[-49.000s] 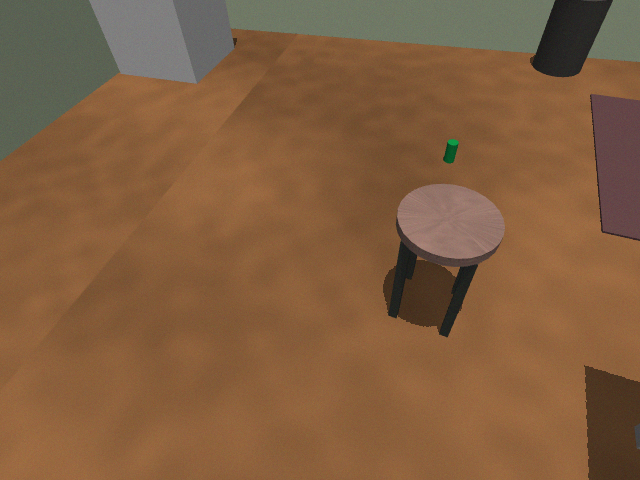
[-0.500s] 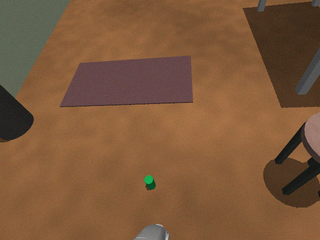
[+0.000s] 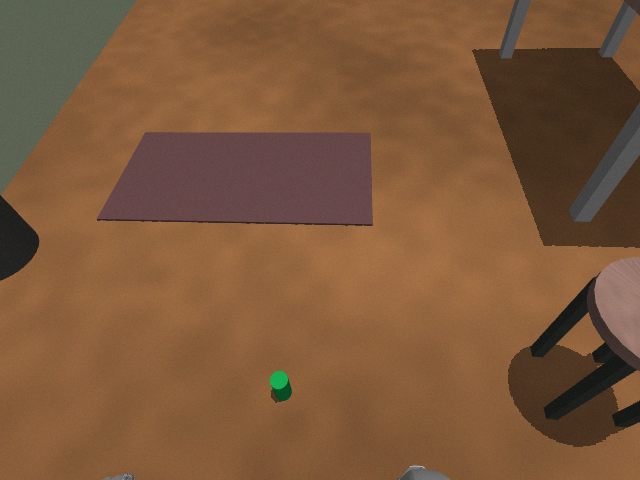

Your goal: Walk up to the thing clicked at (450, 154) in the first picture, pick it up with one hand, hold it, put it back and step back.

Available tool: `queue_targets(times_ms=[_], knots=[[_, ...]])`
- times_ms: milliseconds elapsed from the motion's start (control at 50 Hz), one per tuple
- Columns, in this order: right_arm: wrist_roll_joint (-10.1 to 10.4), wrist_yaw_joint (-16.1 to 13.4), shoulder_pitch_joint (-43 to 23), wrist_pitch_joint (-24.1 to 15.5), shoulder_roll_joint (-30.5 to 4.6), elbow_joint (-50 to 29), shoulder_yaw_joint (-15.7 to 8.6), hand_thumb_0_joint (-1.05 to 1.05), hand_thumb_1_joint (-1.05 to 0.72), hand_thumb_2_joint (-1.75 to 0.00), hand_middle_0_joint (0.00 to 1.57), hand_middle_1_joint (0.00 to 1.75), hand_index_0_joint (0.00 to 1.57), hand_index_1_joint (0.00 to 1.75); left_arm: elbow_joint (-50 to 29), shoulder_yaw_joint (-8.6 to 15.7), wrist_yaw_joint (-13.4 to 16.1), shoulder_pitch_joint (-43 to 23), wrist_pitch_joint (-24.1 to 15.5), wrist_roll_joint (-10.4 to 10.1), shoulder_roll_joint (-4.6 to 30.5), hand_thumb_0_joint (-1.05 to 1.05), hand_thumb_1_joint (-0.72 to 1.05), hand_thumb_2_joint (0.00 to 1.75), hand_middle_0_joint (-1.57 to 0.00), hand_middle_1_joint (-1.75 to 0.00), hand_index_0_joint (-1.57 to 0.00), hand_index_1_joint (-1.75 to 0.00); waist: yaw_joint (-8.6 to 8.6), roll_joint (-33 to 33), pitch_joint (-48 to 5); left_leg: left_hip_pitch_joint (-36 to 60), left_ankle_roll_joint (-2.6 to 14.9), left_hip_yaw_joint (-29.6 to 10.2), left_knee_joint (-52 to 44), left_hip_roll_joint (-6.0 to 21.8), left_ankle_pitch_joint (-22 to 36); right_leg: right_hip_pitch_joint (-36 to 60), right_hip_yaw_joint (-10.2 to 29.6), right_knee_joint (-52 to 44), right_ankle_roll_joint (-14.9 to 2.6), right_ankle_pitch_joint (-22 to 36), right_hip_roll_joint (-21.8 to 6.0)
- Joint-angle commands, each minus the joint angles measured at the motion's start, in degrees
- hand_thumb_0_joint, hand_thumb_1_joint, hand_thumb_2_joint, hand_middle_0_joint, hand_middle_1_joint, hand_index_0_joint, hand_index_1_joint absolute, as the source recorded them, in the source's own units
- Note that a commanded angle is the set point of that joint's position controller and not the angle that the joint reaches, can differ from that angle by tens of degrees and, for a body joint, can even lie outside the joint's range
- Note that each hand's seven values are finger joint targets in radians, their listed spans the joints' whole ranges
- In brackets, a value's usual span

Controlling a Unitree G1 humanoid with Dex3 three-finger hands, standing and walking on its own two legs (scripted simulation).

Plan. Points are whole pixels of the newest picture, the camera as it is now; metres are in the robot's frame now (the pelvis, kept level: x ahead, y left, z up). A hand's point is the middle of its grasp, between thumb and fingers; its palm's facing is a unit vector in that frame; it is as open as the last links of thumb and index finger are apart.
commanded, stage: walk up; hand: left
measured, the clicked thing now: (281, 386) +0.46 +0.19 -0.70
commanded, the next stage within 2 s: stand in 0.56 s
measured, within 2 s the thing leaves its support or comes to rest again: neither
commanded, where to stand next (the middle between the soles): +0.04 -0.01 m, yaw -2 degrees
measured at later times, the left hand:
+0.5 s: hand out of the picture +0.02 +0.30 -0.14, palm faces -0.04 -0.92 -0.40, open 7.4 cm
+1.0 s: hand out of the picture +0.11 +0.24 -0.11, palm faces -0.05 -0.94 -0.33, open 7.3 cm
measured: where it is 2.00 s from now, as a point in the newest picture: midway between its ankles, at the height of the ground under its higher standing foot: outside the picture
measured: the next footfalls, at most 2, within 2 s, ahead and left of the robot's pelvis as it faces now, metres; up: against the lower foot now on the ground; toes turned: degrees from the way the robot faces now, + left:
left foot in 0.24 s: +0.01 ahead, +0.14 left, +0.00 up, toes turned -2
right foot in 0.54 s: +0.00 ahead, -0.11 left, +0.00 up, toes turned -2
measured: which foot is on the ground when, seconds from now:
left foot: down 0.00-0.00, up 0.02-0.22, down 0.24-1.00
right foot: down 0.00-0.28, up 0.30-0.52, down 0.54-1.00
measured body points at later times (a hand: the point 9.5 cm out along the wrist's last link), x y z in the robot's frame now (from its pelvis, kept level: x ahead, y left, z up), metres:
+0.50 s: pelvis -0.04 +0.01 +0.01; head -0.01 +0.02 +0.46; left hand +0.02 +0.35 -0.11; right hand +0.00 -0.31 -0.11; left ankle -0.06 +0.14 -0.71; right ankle -0.03 -0.11 -0.70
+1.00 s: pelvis -0.02 +0.00 +0.03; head -0.02 +0.00 +0.48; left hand +0.12 +0.29 -0.09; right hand +0.07 -0.29 -0.10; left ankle -0.02 +0.14 -0.71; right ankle -0.03 -0.11 -0.71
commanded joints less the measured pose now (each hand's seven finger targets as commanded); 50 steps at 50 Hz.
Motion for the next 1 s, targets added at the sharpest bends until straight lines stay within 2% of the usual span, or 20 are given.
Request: queue_targets(times_ms=[0,60,140,200,220,240,260,300,340,440,500,520,540,560,600,680,720,760,800,980], knots=[[0.0,-2.1,2.3,1.9,-10.8,-3.6,-4.1,0.00,-0.90,-0.90,0.20,0.30,0.20,0.30,-4.7,4.9,2.2,2.8,-1.4,0.9,19.2,0.00,0.90,0.90,-0.20,-0.30,-0.20,-0.30,1.51,-10.8,-11.8,-9.6,1.96,-7.5,30.1,-5.2,-14.6,8.3,29.7,-13.5,-17.93,31.4,-23.2],[0.3,-1.6,4.7,1.6,-11.1,-1.7,-4.5,0.00,-0.90,-0.90,0.20,0.30,0.20,0.30,-6.0,4.4,3.2,-4.0,-1.0,1.4,15.7,0.00,0.90,0.90,-0.20,-0.30,-0.20,-0.30,-0.56,-7.9,-13.8,-10.8,1.13,-8.8,33.0,-4.3,-6.7,6.2,16.0,-10.7,-14.15,15.8,-15.8],[-1.0,-0.1,3.2,0.5,-10.5,0.0,-3.8,0.00,-0.90,-0.90,0.20,0.30,0.20,0.30,-5.9,4.4,2.6,-4.5,-0.3,3.3,14.8,0.00,0.90,0.90,-0.20,-0.30,-0.20,-0.30,1.80,-13.8,-13.8,-9.8,0.00,0.3,9.1,-3.0,-9.3,7.8,12.4,-12.6,-11.48,-17.3,-11.3],[-2.1,0.3,6.9,-0.5,-10.9,3.5,-4.3,0.00,-0.90,-0.90,0.20,0.30,0.20,0.30,-5.1,4.4,1.9,-5.3,1.2,1.8,15.1,0.00,0.90,0.90,-0.20,-0.30,-0.20,-0.30,-0.07,-11.7,-10.7,1.4,1.46,2.2,-11.3,-3.4,0.8,-1.5,12.7,-8.1,-8.55,-17.4,-11.0],[-3.2,0.2,5.9,-0.8,-11.7,3.7,-4.7,0.00,-0.90,-0.90,0.20,0.30,0.20,0.30,-4.4,3.6,1.9,-3.9,1.6,1.4,12.7,0.00,0.90,0.90,-0.20,-0.30,-0.20,-0.30,-0.11,-5.6,-8.4,3.6,2.65,-4.2,-15.5,-1.4,0.3,-7.6,10.4,-0.8,-5.55,-18.8,-8.1],[-4.0,0.2,2.5,-1.0,-18.4,1.3,-5.7,0.00,-0.90,-0.90,0.20,0.30,0.20,0.30,-5.6,2.5,2.1,-5.2,1.4,0.6,9.0,0.00,0.90,0.90,-0.20,-0.30,-0.20,-0.30,-0.79,13.5,-4.3,-0.9,8.13,-29.9,-26.0,14.2,-11.5,-18.6,4.0,11.4,-1.60,-22.6,1.1],[-2.7,0.3,-2.3,-1.1,-22.6,0.2,-6.4,0.00,-0.90,-0.90,0.20,0.30,0.20,0.30,-4.6,4.6,2.9,-10.7,1.1,0.9,13.9,0.00,0.90,0.90,-0.20,-0.30,-0.20,-0.30,-3.21,12.3,0.7,-17.4,15.98,-37.6,-31.0,21.9,-12.6,-10.6,7.7,21.4,-0.62,-25.2,2.7],[-3.3,-0.8,-8.8,-2.9,-15.7,-0.3,-4.3,0.00,-0.90,-0.90,0.20,0.30,0.20,0.30,-2.0,4.3,2.2,-5.4,1.0,0.2,11.6,0.00,0.90,0.90,-0.20,-0.30,-0.20,-0.30,2.17,1.3,1.8,-13.5,12.88,-22.4,-22.5,14.6,7.2,-8.0,12.8,27.6,-1.78,-16.0,4.5],[-2.9,-1.2,-6.8,-4.3,-14.1,0.3,-4.1,0.00,-0.90,-0.90,0.20,0.30,0.20,0.30,-0.7,3.9,1.3,-2.0,0.4,0.0,11.5,0.00,0.90,0.90,-0.20,-0.30,-0.20,-0.30,1.97,3.4,-4.5,-4.3,10.27,-15.2,-19.6,11.1,7.6,-6.8,9.2,20.9,-1.65,-13.3,3.1],[-3.5,0.2,3.2,-4.6,-17.6,1.7,-6.0,0.00,-0.90,-0.90,0.20,0.30,0.20,0.30,-2.8,3.8,-0.9,-5.9,-1.5,2.5,12.4,0.00,0.90,0.90,-0.20,-0.30,-0.20,-0.30,-3.78,9.0,-4.4,8.7,14.69,-19.5,-21.5,15.2,-6.0,-8.4,1.9,5.0,-1.00,-21.7,2.0],[-3.0,1.0,4.7,-4.6,-17.8,0.6,-6.3,0.00,-0.90,-0.90,0.20,0.30,0.20,0.30,-2.3,4.0,-1.6,-1.8,-2.8,2.5,12.0,0.00,0.90,0.90,-0.20,-0.30,-0.20,-0.30,-2.03,9.3,-4.1,10.6,14.38,-16.6,-18.2,14.3,4.8,-3.2,-0.2,-5.6,-3.13,-17.8,1.9],[-2.6,1.2,2.8,-4.4,-16.9,-0.4,-5.9,0.00,-0.90,-0.90,0.20,0.30,0.20,0.30,-1.2,4.1,-1.5,2.2,-3.3,2.4,11.4,0.00,0.90,0.90,-0.20,-0.30,-0.20,-0.30,0.45,9.2,-5.3,8.4,12.67,-12.4,-13.7,12.3,12.6,3.9,-1.6,-12.6,-3.78,-13.2,2.6],[-0.5,0.5,-4.5,-4.1,-8.0,0.7,-3.6,0.00,-0.90,-0.90,0.20,0.30,0.20,0.30,1.1,2.5,-0.1,-1.3,-4.4,0.6,10.3,0.00,0.90,0.90,-0.20,-0.30,-0.20,-0.30,1.36,4.4,-5.5,-4.1,5.08,-6.4,-8.1,7.3,27.4,17.0,8.3,-17.6,-2.83,13.0,-4.1],[0.3,-0.1,-4.4,-3.9,-6.3,-0.8,-2.8,0.00,-0.90,-0.90,0.20,0.30,0.20,0.30,1.8,3.3,0.3,0.5,-4.7,0.6,15.3,0.00,0.90,0.90,-0.20,-0.30,-0.20,-0.30,0.57,-3.4,-8.3,-6.6,1.45,-1.3,-2.5,1.0,19.6,18.9,19.9,-15.7,-6.65,25.5,-12.1],[0.6,-0.7,-3.1,-3.2,-8.6,1.2,-2.9,0.00,-0.90,-0.90,0.20,0.30,0.20,0.30,2.7,2.0,0.5,-0.7,-4.6,0.7,15.2,0.00,0.90,0.90,-0.20,-0.30,-0.20,-0.30,-0.20,-4.7,-8.4,-1.0,1.63,-2.4,-4.1,0.1,-2.5,14.2,19.7,-15.2,-11.80,28.9,-15.8],[-0.2,-0.6,-3.1,-2.8,-7.9,3.7,-2.2,0.00,-0.90,-0.90,0.20,0.30,0.20,0.30,3.3,0.7,1.7,-3.5,-4.1,0.5,12.8,0.00,0.90,0.90,-0.20,-0.30,-0.20,-0.30,-0.52,-8.4,-8.7,-2.5,2.01,-3.2,-10.7,0.6,3.1,21.4,11.6,-13.2,-6.35,38.3,-11.0],[-0.4,-0.7,-2.6,-2.9,-8.6,5.3,-2.2,0.00,-0.90,-0.90,0.20,0.30,0.20,0.30,3.5,0.6,1.9,-5.2,-3.5,0.3,12.6,0.00,0.90,0.90,-0.20,-0.30,-0.20,-0.30,-1.03,-7.9,-10.8,2.2,1.49,-2.5,-16.6,0.7,12.8,20.6,8.8,-13.2,-4.40,34.8,-9.3],[-0.5,-0.4,-3.9,-3.1,-9.6,6.5,-2.0,0.00,-0.90,-0.90,0.20,0.30,0.20,0.30,3.6,0.7,1.8,-7.0,-2.9,-0.2,12.1,0.00,0.90,0.90,-0.20,-0.30,-0.20,-0.30,-0.75,-5.1,-11.9,10.4,1.39,-3.9,-20.2,2.7,26.0,14.3,7.4,-15.1,-2.86,19.3,-6.8],[-0.7,-0.1,-7.0,-3.1,-10.2,7.0,-1.6,0.00,-0.90,-0.90,0.20,0.30,0.20,0.30,4.9,0.3,1.4,-7.9,-2.4,-0.3,10.8,0.00,0.90,0.90,-0.20,-0.30,-0.20,-0.30,-0.14,-2.8,-10.0,9.0,1.27,-5.3,-19.8,4.0,21.4,11.8,7.7,-20.6,-1.97,2.9,-4.8],[-1.0,-0.4,-11.1,-4.5,-9.3,11.0,-0.9,0.00,-0.90,-0.90,0.20,0.30,0.20,0.30,9.0,0.2,0.6,-10.8,-2.8,0.2,9.5,0.00,0.90,0.90,-0.20,-0.30,-0.20,-0.30,0.28,0.3,-10.2,7.7,0.87,-5.4,-24.6,6.2,28.3,18.4,5.6,-19.1,-1.22,14.1,-5.1]])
